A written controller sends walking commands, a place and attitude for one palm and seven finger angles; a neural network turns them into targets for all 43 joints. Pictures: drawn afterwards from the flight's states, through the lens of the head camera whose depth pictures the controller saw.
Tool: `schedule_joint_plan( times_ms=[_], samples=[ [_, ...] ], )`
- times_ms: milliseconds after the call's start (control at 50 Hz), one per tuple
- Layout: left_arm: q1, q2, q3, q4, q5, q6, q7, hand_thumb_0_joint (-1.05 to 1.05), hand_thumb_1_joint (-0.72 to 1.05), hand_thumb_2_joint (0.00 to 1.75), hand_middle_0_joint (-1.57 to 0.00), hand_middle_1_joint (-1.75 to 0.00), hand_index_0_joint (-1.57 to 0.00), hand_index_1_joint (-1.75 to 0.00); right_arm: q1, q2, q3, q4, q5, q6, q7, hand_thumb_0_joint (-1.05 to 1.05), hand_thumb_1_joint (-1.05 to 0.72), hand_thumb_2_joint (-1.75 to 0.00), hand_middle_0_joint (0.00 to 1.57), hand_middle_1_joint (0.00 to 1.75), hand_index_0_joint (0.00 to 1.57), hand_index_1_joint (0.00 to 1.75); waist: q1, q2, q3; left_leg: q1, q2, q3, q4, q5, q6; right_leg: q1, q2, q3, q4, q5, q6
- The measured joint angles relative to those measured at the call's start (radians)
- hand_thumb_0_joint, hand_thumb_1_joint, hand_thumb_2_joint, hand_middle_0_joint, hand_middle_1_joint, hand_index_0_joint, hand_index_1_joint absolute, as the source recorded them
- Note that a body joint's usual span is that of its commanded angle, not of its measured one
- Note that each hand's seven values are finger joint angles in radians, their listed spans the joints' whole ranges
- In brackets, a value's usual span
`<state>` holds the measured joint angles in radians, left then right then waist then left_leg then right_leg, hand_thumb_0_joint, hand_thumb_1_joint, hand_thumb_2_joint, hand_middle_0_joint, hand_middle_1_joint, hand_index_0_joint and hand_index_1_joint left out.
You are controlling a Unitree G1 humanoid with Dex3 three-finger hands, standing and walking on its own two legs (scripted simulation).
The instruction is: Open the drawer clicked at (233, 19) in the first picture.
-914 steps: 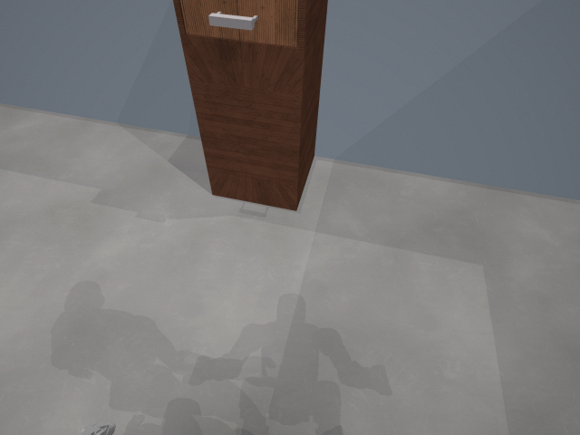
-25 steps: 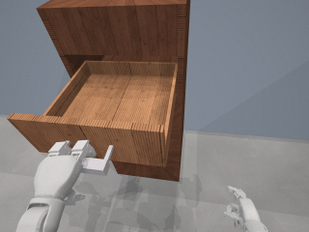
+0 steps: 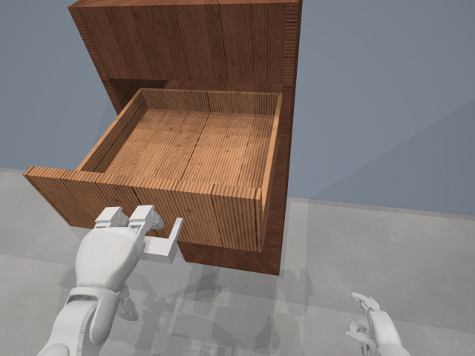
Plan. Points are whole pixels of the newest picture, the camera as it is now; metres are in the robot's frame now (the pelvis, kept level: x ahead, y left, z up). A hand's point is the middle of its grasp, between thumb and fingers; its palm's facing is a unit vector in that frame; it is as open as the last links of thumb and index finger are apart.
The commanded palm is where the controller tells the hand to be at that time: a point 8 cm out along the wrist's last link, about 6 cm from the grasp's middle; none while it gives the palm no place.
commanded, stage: lift the hand off the handle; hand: left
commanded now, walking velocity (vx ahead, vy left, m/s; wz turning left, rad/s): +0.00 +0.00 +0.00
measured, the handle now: (138, 232) +0.27 +0.21 +0.09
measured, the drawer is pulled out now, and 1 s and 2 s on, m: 0.30 0.30 0.30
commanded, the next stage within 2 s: draw the hand back to the body in 1.26 s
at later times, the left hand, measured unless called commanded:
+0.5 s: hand (118, 239) +0.23 +0.21 +0.13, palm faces +0.10 -0.07 -0.99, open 13.3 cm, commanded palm +0.20 +0.21 +0.20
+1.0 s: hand (94, 200) +0.24 +0.22 +0.21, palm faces +0.19 -0.04 -0.98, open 13.8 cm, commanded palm +0.19 +0.21 +0.27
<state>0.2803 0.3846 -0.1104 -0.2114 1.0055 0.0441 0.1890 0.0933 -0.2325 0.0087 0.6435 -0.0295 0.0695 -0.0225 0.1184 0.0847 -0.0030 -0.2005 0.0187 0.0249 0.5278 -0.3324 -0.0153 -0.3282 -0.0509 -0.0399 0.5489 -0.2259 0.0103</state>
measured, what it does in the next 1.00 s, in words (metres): stands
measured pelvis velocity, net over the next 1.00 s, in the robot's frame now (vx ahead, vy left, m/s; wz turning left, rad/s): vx -0.01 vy -0.01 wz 0.00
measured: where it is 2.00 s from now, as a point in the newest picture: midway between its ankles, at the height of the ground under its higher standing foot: outside the picture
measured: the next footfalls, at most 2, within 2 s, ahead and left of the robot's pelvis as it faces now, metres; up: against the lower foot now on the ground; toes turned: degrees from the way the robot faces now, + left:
none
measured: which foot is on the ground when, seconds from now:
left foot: down 0.00-1.00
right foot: down 0.00-1.00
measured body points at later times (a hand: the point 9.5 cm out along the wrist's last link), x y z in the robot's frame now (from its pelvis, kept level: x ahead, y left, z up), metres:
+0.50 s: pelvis +0.00 -0.01 +0.01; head +0.00 -0.06 +0.46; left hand +0.22 +0.22 +0.18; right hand +0.24 -0.20 -0.09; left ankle -0.03 +0.13 -0.73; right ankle +0.04 -0.13 -0.73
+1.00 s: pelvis -0.01 -0.01 +0.01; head -0.03 -0.07 +0.45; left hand +0.22 +0.22 +0.26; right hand +0.23 -0.20 -0.08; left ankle -0.03 +0.13 -0.73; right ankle +0.04 -0.13 -0.73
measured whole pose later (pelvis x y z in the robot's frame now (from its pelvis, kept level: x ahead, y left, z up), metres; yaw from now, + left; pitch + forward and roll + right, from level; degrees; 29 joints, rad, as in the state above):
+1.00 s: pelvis -0.01 -0.01 +0.01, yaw +0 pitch -4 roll +1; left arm 0.06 0.60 0.04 -0.43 0.77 0.15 -0.14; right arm 0.05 -0.28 0.05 0.62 0.03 0.10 0.01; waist 0.11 0.14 0.01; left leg -0.07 0.02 0.02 0.39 -0.25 -0.02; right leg -0.21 -0.05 -0.05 0.43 -0.16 0.01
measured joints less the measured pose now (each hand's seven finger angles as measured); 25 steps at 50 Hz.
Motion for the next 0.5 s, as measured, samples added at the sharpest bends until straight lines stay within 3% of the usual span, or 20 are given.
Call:
schedule_joint_plan(
  times_ms=[500],
  samples=[
    [-0.079,0.108,0.028,-0.110,-0.104,0.026,-0.147,0.00,-0.49,0.30,-0.36,-1.22,-0.42,-1.24,-0.044,-0.021,0.019,0.005,0.028,0.008,-0.005,0.01,-0.91,-0.90,0.20,0.30,0.20,0.30,0.011,0.037,0.023,0.112,0.002,-0.016,-0.120,0.059,-0.006,0.115,0.004,-0.019,-0.107,0.044,-0.004]
  ],
)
